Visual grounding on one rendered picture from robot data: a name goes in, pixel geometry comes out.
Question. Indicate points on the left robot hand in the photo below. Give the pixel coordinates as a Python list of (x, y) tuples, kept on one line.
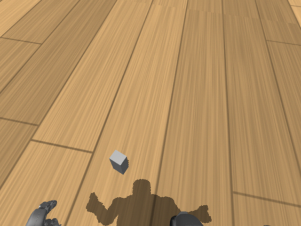
[(38, 217)]

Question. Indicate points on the carton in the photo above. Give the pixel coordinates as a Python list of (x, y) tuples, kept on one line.
[(119, 161)]

